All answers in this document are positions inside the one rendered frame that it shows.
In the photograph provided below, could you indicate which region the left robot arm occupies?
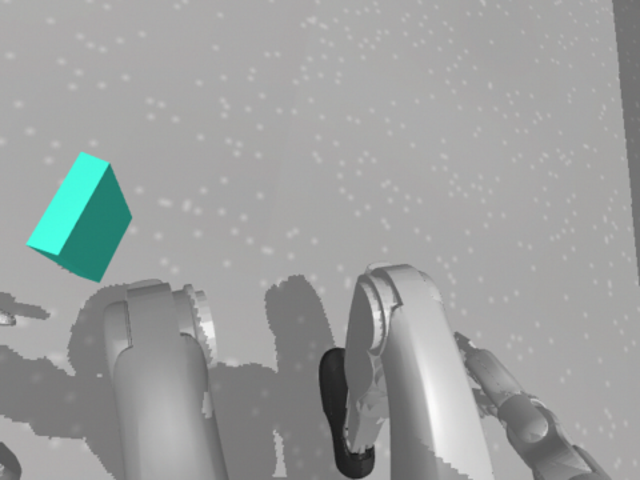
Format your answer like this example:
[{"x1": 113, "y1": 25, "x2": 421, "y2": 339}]
[{"x1": 0, "y1": 442, "x2": 22, "y2": 480}]

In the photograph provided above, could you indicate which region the right robot arm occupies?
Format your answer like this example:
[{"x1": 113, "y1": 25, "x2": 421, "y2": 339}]
[{"x1": 497, "y1": 394, "x2": 612, "y2": 480}]

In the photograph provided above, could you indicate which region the left robot hand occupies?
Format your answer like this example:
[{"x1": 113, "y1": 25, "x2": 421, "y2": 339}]
[{"x1": 0, "y1": 309, "x2": 16, "y2": 326}]

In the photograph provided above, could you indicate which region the right robot hand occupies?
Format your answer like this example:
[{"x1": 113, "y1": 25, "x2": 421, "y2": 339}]
[{"x1": 454, "y1": 332, "x2": 527, "y2": 419}]

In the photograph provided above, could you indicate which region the right robot foot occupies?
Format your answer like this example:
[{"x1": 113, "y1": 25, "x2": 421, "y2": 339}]
[{"x1": 319, "y1": 348, "x2": 375, "y2": 479}]

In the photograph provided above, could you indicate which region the carton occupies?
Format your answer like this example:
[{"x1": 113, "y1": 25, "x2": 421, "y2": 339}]
[{"x1": 26, "y1": 152, "x2": 132, "y2": 283}]

